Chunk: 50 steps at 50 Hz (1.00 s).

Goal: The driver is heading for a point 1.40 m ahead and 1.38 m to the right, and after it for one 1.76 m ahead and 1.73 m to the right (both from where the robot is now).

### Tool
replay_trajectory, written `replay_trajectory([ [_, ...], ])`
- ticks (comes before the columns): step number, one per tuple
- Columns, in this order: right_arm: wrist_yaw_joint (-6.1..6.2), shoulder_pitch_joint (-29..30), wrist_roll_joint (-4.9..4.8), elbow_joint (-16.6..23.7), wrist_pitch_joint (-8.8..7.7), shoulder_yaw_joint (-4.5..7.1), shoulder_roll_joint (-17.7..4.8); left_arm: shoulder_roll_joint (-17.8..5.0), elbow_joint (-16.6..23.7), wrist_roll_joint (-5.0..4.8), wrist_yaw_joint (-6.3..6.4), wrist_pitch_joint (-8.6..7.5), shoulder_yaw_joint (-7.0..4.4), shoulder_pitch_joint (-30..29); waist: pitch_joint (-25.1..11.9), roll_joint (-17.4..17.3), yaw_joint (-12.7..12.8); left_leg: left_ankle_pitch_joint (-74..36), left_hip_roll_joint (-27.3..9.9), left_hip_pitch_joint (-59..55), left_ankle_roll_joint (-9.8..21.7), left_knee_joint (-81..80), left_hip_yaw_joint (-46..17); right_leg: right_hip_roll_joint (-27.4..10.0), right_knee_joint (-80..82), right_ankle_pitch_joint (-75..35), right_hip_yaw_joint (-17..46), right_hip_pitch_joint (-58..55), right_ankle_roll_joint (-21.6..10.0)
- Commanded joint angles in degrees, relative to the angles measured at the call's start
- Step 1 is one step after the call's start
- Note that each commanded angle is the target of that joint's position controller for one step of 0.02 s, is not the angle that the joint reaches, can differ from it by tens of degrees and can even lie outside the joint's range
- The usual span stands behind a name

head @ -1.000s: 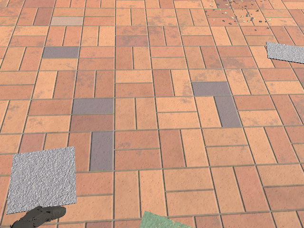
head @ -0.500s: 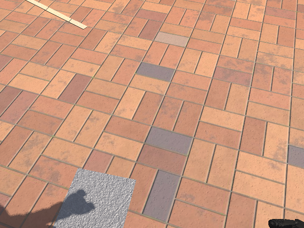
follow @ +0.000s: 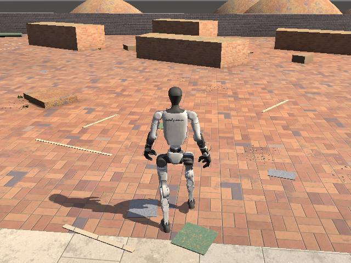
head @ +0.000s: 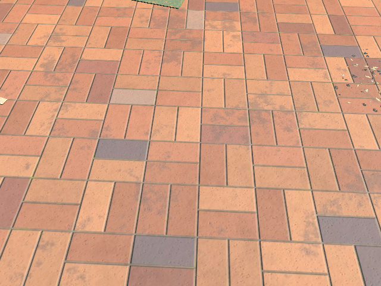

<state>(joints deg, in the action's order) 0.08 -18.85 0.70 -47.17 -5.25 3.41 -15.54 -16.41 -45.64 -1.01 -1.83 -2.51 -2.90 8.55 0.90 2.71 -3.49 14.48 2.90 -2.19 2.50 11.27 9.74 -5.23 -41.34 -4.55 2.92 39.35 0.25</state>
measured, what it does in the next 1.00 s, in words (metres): walks ahead, turning right: right foot, then left foot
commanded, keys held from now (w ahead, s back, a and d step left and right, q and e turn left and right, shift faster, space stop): w+e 0.90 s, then e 0.10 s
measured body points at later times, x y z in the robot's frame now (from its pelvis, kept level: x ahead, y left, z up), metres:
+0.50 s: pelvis +0.29 -0.05 +0.00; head +0.32 -0.07 +0.45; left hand +0.43 +0.21 -0.10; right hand +0.43 -0.35 -0.08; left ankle +0.51 +0.08 -0.69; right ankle +0.22 -0.12 -0.74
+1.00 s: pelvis +0.55 -0.10 +0.00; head +0.57 -0.12 +0.45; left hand +0.86 -0.02 -0.08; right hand +0.40 -0.36 -0.12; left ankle +0.54 +0.04 -0.74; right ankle +0.60 -0.32 -0.69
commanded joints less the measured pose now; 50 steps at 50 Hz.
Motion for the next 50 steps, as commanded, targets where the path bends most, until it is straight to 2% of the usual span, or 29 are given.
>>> replay_trajectory([
  [1,0.58,0.16,-0.73,1.94,0.1,2.4,-9.52,-1.92,6.41,0.03,-1.16,-0.8,0.15,-7.61,4.95,-3.99,-1.08,-21.2,-17.87,0.37,6.71,-3.47,-2.66,0.02,4.73,0.11,-1.99,1.45,-1.48],
  [3,0.82,-0.48,-1.2,1.18,1.24,2.7,-10.23,-2.36,8.23,0.0,-1.97,-0.81,0.03,-9.16,4.83,-4.56,-0.89,-28.38,-19.07,-4.15,5.97,0.04,-1.63,0.98,6.28,5.42,-3.94,2.17,-2.92],
  [5,1.38,0.51,-1.35,1.42,2.26,3.1,-11.73,-3.85,9.09,-0.06,-2.44,-0.6,-0.75,-7.16,1.77,-6.78,1.27,-47.69,-19.08,-6.18,4.6,7.12,0.12,4.26,6.31,11.51,-7.59,-3.48,-5.01],
  [6,1.76,0.96,-1.37,1.66,2.82,3.27,-12.42,-5.3,8.67,-0.1,-2.4,-0.37,-1.59,-3.29,-1.15,-7.97,3.64,-56.94,-18.71,-6.17,3.84,13.58,0.85,6.53,5.81,14.37,-9.23,-9.05,-6.31],
  [7,2.09,1.75,-1.45,1.93,3.3,3.22,-12.63,-7.78,7.13,-0.26,-2.01,-0.28,-3.06,4.21,-5.26,-7.59,7.97,-59.48,-17.2,-3.06,2.46,24.01,2.09,8.86,8.12,13.34,-9.72,-19.59,-8.17],
  [8,2.44,1.84,-1.17,2.7,3.07,2.77,-12.0,-11.74,5.06,-0.35,-1.0,0.11,-5.04,13.81,-10.4,-4.39,12.7,-48.18,-14.92,8.26,0.15,39.14,2.29,6.82,10.84,11.06,-3.36,-36.78,-10.99],
  [9,1.24,-4.19,0.96,5.53,1.46,0.06,-3.46,-18.32,4.87,-0.79,-0.08,0.25,-6.38,15.58,-15.83,10.96,7.3,4.13,-4.26,35.8,-4.09,61.05,0.06,-9.01,12.22,15.64,26.7,-59.51,-21.73],
  [10,0.29,-0.17,-0.61,6.15,-1.11,-0.12,-5.7,-15.07,6.42,-0.52,-0.05,-0.33,-5.26,16.54,-24.12,6.94,9.9,19.41,0.7,44.74,-4.14,70.63,-13.57,-14.58,22.19,21.85,46.35,-65.62,-26.53],
  [11,-0.47,6.06,-2.94,7.97,-2.65,0.83,-9.07,-11.71,6.17,0.11,0.03,-0.81,-4.28,14.98,-16.71,3.59,11.52,14.74,-3.15,49.85,-2.59,70.08,-16.36,-12.67,23.79,19.37,37.53,-61.42,-22.77],
  [12,-0.43,7.96,-2.91,8.76,-3.42,0.42,-8.5,-9.99,6.54,-0.03,0.16,-1.15,-3.85,11.84,-11.09,-0.49,9.38,9.93,-5.71,48.86,-1.68,64.98,-15.87,-10.1,23.73,15.43,30.11,-53.21,-20.46],
  [13,-0.04,8.55,-1.44,8.38,-3.51,0.65,-8.4,-8.2,7.24,-0.1,0.22,-1.2,-3.28,7.87,-6.46,-3.23,6.67,7.57,-7.53,45.75,-2.01,59.2,-15.26,-7.74,24.43,9.14,24.51,-44.33,-18.82],
  [14,0.12,7.72,-0.53,8.13,-2.95,1.17,-9.12,-6.64,8.25,0.52,0.5,-1.27,-2.7,5.42,-4.99,-2.16,4.61,5.79,-8.78,41.34,-2.51,56.06,-15.46,-6.17,25.65,3.99,21.03,-38.27,-18.36],
  [17,0.07,6.1,0.17,8.23,-1.01,0.94,-7.12,-7.7,9.12,0.51,1.2,-1.3,-2.98,4.18,-2.95,-1.35,2.28,3.61,-8.89,36.71,-5.18,48.52,-13.75,-4.17,28.27,-2.26,16.53,-28.81,-18.58],
  [19,0.19,9.8,0.32,9.47,-0.48,0.21,-5.4,-9.51,8.77,0.27,1.94,-1.19,-3.53,5.27,-1.37,-0.9,3.14,-2.51,-7.87,35.72,-6.73,40.17,-12.49,-2.11,28.83,-2.33,12.99,-24.7,-17.36],
  [22,-0.28,16.58,-0.01,10.84,-0.77,-0.54,-4.0,-10.07,8.08,-0.19,2.61,-0.53,-3.78,7.57,-0.82,1.05,6.16,-16.1,-4.81,30.55,-7.2,26.22,-11.81,1.26,27.67,4.37,10.25,-21.68,-13.87],
  [24,-0.69,19.39,-0.82,11.69,-1.09,-0.33,-4.83,-10.24,7.26,-0.37,2.69,-0.15,-3.87,9.97,-1.07,1.77,7.46,-19.34,-3.39,28.39,-7.11,21.92,-12.42,0.45,26.57,8.36,12.6,-22.74,-12.86],
  [27,-1.18,19.68,-1.27,12.13,-1.69,0.67,-7.33,-9.46,6.79,-0.63,2.87,0.2,-3.78,11.23,-1.39,2.94,6.74,-15.78,-3.38,27.17,-5.47,17.81,-14.89,-1.81,21.78,12.83,18.19,-27.84,-11.51],
  [29,-1.21,15.89,-1.36,11.27,-2.23,1.49,-8.51,-9.03,7.15,-0.34,2.9,0.45,-3.78,10.08,-1.84,4.42,4.12,-11.72,-3.37,22.47,-3.36,16.06,-14.34,-2.06,17.62,12.57,20.58,-28.89,-10.17],
  [30,-0.91,11.2,-1.01,10.08,-2.46,2.24,-9.58,-7.36,7.43,-0.11,2.81,0.45,-3.22,9.93,-4.02,4.17,1.7,-10.96,-3.86,15.41,-1.78,14.5,-13.81,0.16,12.83,11.1,19.5,-27.74,-8.61],
  [31,-0.45,3.83,0.03,9.4,-2.73,3.1,-12.21,-3.83,8.21,0.45,2.54,0.25,-1.92,10.19,-10.59,-0.44,-1.57,-7.27,-11.64,2.9,1.62,14.84,-20.87,3.59,-1.0,15.25,15.45,-22.89,-6.49],
  [32,-0.37,-2.03,0.98,7.87,-2.01,4.34,-17.49,0.07,10.01,-0.69,2.53,-0.32,-0.68,17.55,-18.29,-17.64,0.77,5.11,-24.99,-15.84,10.8,10.05,-45.91,11.86,-20.59,35.66,6.97,-4.2,-2.39],
  [33,-0.83,-2.59,-0.48,7.33,-1.62,3.79,-13.99,-4.97,9.43,-1.57,2.65,-0.48,-1.26,18.26,-17.03,-19.21,0.2,20.3,-27.86,-16.15,12.38,5.9,-57.55,7.84,-30.46,38.36,7.14,5.29,-1.48],
  [34,-0.65,0.2,-0.74,8.27,-1.37,2.66,-9.78,-9.04,9.39,-1.37,2.72,-0.17,-2.39,12.98,-9.75,-12.76,-1.33,21.08,-25.1,-10.02,9.77,4.83,-49.29,5.52,-33.6,32.98,7.18,7.44,-1.1],
  [35,-0.5,2.95,-0.34,8.52,-0.95,2.07,-8.26,-9.35,10.03,-0.65,2.83,0.19,-2.62,9.23,-5.61,-8.87,-0.94,13.22,-22.57,-3.71,7.82,4.87,-40.54,3.64,-33.26,28.75,5.17,6.24,-0.78],
  [36,-0.43,4.91,-0.07,8.18,-0.69,1.57,-6.86,-8.73,10.72,-0.02,2.7,0.26,-2.74,7.13,-2.48,-7.87,-0.07,5.79,-20.14,1.68,7.27,3.87,-34.32,2.13,-30.7,25.76,4.98,4.87,-0.62],
  [38,-0.18,6.2,0.18,7.45,-0.85,1.14,-5.59,-6.7,11.13,-0.57,2.05,0.76,-2.73,7.36,-0.75,-10.06,1.76,-1.56,-17.38,7.21,6.49,1.26,-26.17,-0.1,-27.2,22.86,4.1,0.7,-0.61],
  [40,-0.17,5.8,-0.33,6.45,-1.27,1.48,-6.23,-4.6,11.77,-0.67,1.79,1.36,-2.3,6.76,-0.14,-9.54,2.07,-5.81,-17.4,8.48,7.52,-0.85,-21.54,-0.74,-24.42,21.52,3.01,0.76,-0.2],
  [43,-0.07,5.12,-0.28,5.01,-1.37,2.26,-8.44,-3.54,13.15,-0.24,1.58,1.61,-1.85,3.8,0.46,-7.3,1.82,-12.03,-18.58,7.04,8.78,-2.47,-16.51,-1.42,-17.91,16.25,2.83,3.23,0.7],
  [50,0.94,4.44,-1.24,2.63,0.82,2.75,-11.49,-2.33,15.67,0.21,-0.95,0.74,-1.42,-5.11,1.74,-7.19,-0.34,-33.06,-16.19,5.38,5.01,2.6,-2.29,1.85,2.92,3.23,-4.67,-6.02,-0.53],
])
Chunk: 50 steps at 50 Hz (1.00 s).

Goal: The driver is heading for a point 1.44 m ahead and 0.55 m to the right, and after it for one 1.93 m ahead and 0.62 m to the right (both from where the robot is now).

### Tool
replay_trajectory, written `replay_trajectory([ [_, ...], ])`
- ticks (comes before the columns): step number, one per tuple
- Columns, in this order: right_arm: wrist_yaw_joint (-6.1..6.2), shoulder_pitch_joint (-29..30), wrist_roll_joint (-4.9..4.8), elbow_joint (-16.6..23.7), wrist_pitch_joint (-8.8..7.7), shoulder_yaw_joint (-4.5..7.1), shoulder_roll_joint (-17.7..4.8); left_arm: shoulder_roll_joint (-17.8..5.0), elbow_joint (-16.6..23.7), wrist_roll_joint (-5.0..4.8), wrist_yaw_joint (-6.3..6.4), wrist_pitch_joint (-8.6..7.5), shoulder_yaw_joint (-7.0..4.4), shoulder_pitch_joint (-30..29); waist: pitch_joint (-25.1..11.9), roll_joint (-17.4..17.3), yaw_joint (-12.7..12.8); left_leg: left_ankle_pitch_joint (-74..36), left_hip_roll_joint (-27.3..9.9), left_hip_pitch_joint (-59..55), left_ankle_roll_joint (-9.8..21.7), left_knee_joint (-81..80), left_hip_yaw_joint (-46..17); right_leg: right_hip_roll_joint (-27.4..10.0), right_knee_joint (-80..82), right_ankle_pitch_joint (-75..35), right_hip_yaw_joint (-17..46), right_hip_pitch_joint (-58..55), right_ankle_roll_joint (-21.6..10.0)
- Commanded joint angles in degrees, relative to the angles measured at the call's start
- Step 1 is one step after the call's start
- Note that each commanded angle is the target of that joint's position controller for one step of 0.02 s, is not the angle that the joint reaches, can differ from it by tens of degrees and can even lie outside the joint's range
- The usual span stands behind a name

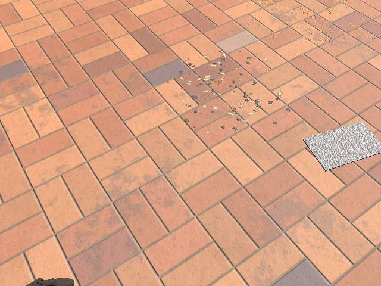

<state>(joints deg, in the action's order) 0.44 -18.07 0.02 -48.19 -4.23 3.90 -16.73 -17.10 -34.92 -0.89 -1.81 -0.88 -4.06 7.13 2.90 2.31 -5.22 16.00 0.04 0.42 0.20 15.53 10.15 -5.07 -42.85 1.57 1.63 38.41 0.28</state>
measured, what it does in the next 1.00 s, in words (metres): walks ahead, turning right: right foot, then left foot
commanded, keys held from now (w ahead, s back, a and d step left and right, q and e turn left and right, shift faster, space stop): e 0.70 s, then no key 0.30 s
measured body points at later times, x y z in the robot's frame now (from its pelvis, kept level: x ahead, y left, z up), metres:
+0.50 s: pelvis +0.15 -0.02 -0.01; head +0.19 -0.03 +0.44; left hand +0.38 +0.22 -0.09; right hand +0.24 -0.32 -0.11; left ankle +0.25 +0.12 -0.72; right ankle +0.19 -0.12 -0.74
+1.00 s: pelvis +0.16 -0.02 -0.01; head +0.18 -0.05 +0.44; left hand +0.44 +0.12 -0.09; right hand +0.12 -0.32 -0.13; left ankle +0.24 +0.11 -0.73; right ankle +0.10 -0.12 -0.74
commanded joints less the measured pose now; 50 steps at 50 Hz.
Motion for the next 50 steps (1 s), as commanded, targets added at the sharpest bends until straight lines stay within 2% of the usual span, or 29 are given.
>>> replay_trajectory([
  [1,0.67,3.63,-1.05,3.49,0.15,2.46,-10.93,-2.31,5.36,0.05,-1.33,-0.73,-0.59,-3.76,-0.8,-7.32,1.82,-37.18,-13.8,1.29,6.78,0.2,-2.24,2.3,5.89,-1.42,-3.8,-6.25,-1.32],
  [3,1.04,4.74,-2.23,3.85,0.72,3.09,-12.49,-4.82,5.16,0.49,-1.66,-0.34,-1.87,-0.32,-3.42,-8.59,4.61,-47.9,-14.22,-0.88,5.57,7.56,-1.42,5.13,8.11,3.56,-5.57,-11.6,-3.6],
  [5,1.16,5.51,-2.61,4.51,1.02,2.7,-10.91,-9.4,1.91,0.66,-0.75,0.01,-4.47,12.39,-9.72,-5.57,11.61,-44.97,-10.74,4.38,2.26,26.54,0.7,8.48,15.34,-3.53,-5.62,-29.06,-7.36],
  [6,0.67,1.93,0.59,5.74,0.89,1.14,-6.14,-14.06,1.75,0.46,0.84,0.52,-5.33,15.27,-14.3,6.71,10.31,-8.11,-6.2,19.71,-1.19,45.01,0.78,-2.42,13.26,-26.29,8.7,-44.55,-11.61],
  [7,-0.06,-3.18,1.71,7.77,0.31,-0.43,-3.78,-18.23,5.16,1.95,1.05,0.01,-4.93,10.59,-23.96,15.55,5.03,26.27,4.1,36.32,-4.4,65.1,-7.5,-17.94,15.57,-35.31,38.21,-56.7,-26.17],
  [8,-0.66,-0.01,0.28,6.76,0.07,0.72,-9.65,-13.65,6.11,1.51,0.44,-0.11,-4.08,10.25,-28.81,5.42,9.6,21.51,0.67,37.32,-3.67,67.44,-16.84,-16.1,18.76,-26.11,35.07,-54.34,-25.29],
  [9,-0.63,4.63,-1.01,8.32,0.22,0.73,-9.97,-11.38,5.89,1.03,0.31,-0.41,-3.28,7.23,-21.3,3.54,8.76,16.55,-1.03,39.44,-2.88,65.24,-15.82,-12.93,19.55,-20.53,27.88,-48.01,-22.22],
  [10,0.07,5.57,-0.37,7.84,0.69,0.61,-8.93,-9.67,5.26,0.18,0.48,-0.36,-2.91,5.17,-14.85,-1.15,6.83,12.83,-3.13,39.49,-3.07,60.17,-15.27,-9.22,20.56,-16.29,22.65,-39.97,-18.68],
  [12,0.9,5.62,0.45,7.6,2.18,0.93,-9.39,-8.61,5.68,0.56,1.15,0.26,-2.4,1.74,-10.47,0.2,3.98,9.08,-4.21,33.19,-3.47,53.41,-15.04,-5.76,22.89,-13.82,18.65,-27.26,-16.39],
  [14,1.12,4.25,0.77,7.21,2.86,0.53,-7.62,-9.44,5.61,1.54,1.65,0.45,-2.74,0.68,-10.95,1.65,2.84,7.59,-2.73,29.29,-4.38,48.6,-13.88,-4.39,23.33,-17.08,17.01,-22.3,-16.53],
  [16,1.48,5.36,0.93,7.49,3.14,0.12,-6.51,-10.02,5.02,1.29,2.4,0.71,-3.0,1.26,-11.95,1.85,3.21,5.91,-1.75,28.54,-5.26,43.11,-14.15,-3.62,22.87,-16.52,16.77,-21.6,-16.31],
  [19,1.38,8.31,0.64,8.35,3.74,-0.15,-5.93,-10.24,4.89,0.64,3.38,1.8,-3.12,0.81,-12.2,3.13,4.12,1.22,-0.75,27.05,-5.63,36.54,-15.17,-2.05,23.15,-3.35,18.47,-20.46,-14.52],
  [24,0.68,11.47,0.07,9.98,3.12,0.06,-6.09,-9.69,4.52,0.67,3.32,2.87,-3.05,1.68,-9.89,6.38,5.78,1.84,1.12,23.63,-4.5,25.8,-15.97,-1.32,21.74,5.71,24.23,-21.35,-12.76],
  [27,0.04,7.84,0.08,9.29,2.21,0.79,-6.48,-8.61,4.52,-0.27,3.42,3.45,-2.66,1.05,-9.54,6.55,3.38,-5.37,0.72,14.95,-1.96,9.36,-14.95,1.01,16.87,3.71,25.82,-21.51,-9.7],
  [28,0.25,6.33,0.96,9.36,2.25,1.72,-9.81,-6.37,4.41,-0.2,3.49,3.52,-2.0,3.23,-10.52,1.19,4.09,-8.16,-7.69,8.65,1.12,5.29,-21.04,4.39,10.32,13.32,22.27,-17.13,-6.53],
  [29,0.54,8.18,2.37,9.43,3.08,2.97,-15.21,-4.75,5.64,-0.48,3.38,3.24,-1.73,5.57,-7.75,-16.6,7.63,-18.28,-19.42,5.76,9.52,2.75,-34.47,14.23,-0.4,29.9,9.53,-5.21,-2.59],
  [30,0.54,8.48,3.1,10.38,3.01,2.6,-12.21,-9.78,5.19,0.58,3.31,2.48,-3.11,5.04,-7.74,-17.69,5.51,-21.9,-24.48,7.99,15.24,1.54,-40.68,12.16,-14.47,34.36,7.47,-2.52,0.28],
  [31,0.9,10.57,2.65,11.42,2.97,1.75,-9.37,-12.18,3.97,0.17,3.18,2.55,-4.18,5.57,-7.34,-12.77,6.14,-22.17,-22.32,9.02,14.37,2.69,-35.62,10.27,-21.11,30.77,7.92,-2.89,1.3],
  [32,1.13,12.82,1.79,11.84,3.11,1.37,-7.64,-11.44,2.5,-0.12,3.38,3.22,-4.31,6.62,-6.24,-10.15,7.04,-21.24,-18.44,9.55,11.73,3.73,-29.7,9.56,-23.97,27.71,6.86,-3.01,2.41],
  [34,1.6,13.59,0.54,12.06,3.48,0.84,-6.19,-8.42,1.81,-0.06,3.49,4.41,-3.62,7.13,-4.94,-9.78,6.61,-21.93,-15.2,8.86,10.17,4.17,-23.15,8.65,-28.03,23.4,5.25,-1.77,4.22],
  [36,1.85,11.81,0.89,11.61,4.13,1.01,-6.51,-6.01,3.09,-0.48,3.3,4.49,-2.71,4.24,-4.43,-11.05,4.92,-22.08,-13.23,7.74,10.58,3.36,-19.1,7.9,-23.25,21.26,2.18,-2.3,5.11],
  [39,1.7,9.67,0.78,10.69,4.79,1.67,-8.27,-3.82,4.5,0.02,2.96,4.04,-1.52,1.23,-6.92,-12.92,3.08,-25.23,-14.29,4.21,11.88,4.64,-17.73,6.35,-12.0,23.22,0.89,-7.13,5.35],
  [43,0.69,9.47,-0.55,9.71,4.96,2.25,-10.24,-4.39,3.99,0.2,2.27,3.94,-1.23,1.79,-7.88,-14.68,2.76,-26.78,-15.89,5.46,12.46,5.9,-17.74,6.22,2.68,21.92,-2.1,-16.95,3.63],
  [45,0.52,10.42,-1.57,9.07,5.0,1.88,-9.82,-3.95,2.04,0.33,1.9,3.85,-1.25,5.2,-7.31,-13.49,5.05,-24.91,-14.78,7.98,10.65,8.44,-16.62,7.08,17.1,11.43,-3.8,-24.53,1.26],
  [46,0.43,8.05,-1.91,7.78,4.7,1.34,-8.43,-4.6,1.59,0.54,1.92,3.8,-1.33,5.79,-7.05,-11.78,5.31,-21.21,-13.5,11.12,7.68,9.73,-15.55,6.78,24.04,5.26,-2.63,-30.28,-0.52],
  [47,0.02,5.76,-0.42,7.27,4.11,0.38,-5.82,-7.09,1.9,0.81,2.33,3.82,-1.64,6.53,-9.75,-4.94,4.3,-11.56,-10.39,16.6,2.74,14.75,-12.45,0.25,23.97,-4.92,5.68,-38.87,-2.52],
  [48,-0.66,4.43,2.08,8.4,3.26,-0.94,-2.12,-10.94,3.18,1.63,2.92,4.06,-1.99,3.08,-9.68,9.74,0.98,6.75,-4.5,23.98,-2.74,20.17,-6.52,-10.19,21.26,-16.73,16.51,-39.4,-8.98],
  [49,-0.02,9.81,1.59,9.17,3.33,-0.55,-4.51,-6.81,2.98,2.73,2.5,3.28,-0.98,2.87,-9.62,9.17,5.53,14.27,-4.42,22.12,-4.24,23.43,-9.85,-12.19,22.77,-10.72,17.81,-32.72,-14.47],
  [50,0.15,11.23,0.74,9.29,3.58,-0.09,-6.02,-5.04,2.32,3.09,2.22,2.4,-0.28,1.39,-7.51,7.71,5.22,13.52,-4.67,22.26,-4.48,25.3,-10.74,-10.01,23.59,-6.77,16.24,-31.61,-14.1],
])
Keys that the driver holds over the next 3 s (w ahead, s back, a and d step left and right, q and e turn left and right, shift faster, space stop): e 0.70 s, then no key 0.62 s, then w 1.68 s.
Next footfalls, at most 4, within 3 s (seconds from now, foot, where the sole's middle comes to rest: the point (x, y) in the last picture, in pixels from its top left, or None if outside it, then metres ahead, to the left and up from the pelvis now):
0.12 right None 0.23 -0.12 -0.78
0.56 left None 0.28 0.09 -0.78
0.94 right None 0.14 -0.14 -0.78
1.18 left None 0.26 0.08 -0.78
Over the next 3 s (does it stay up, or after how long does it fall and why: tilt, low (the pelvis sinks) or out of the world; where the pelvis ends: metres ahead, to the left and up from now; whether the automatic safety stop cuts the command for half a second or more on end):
stays up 0.84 -0.42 -0.01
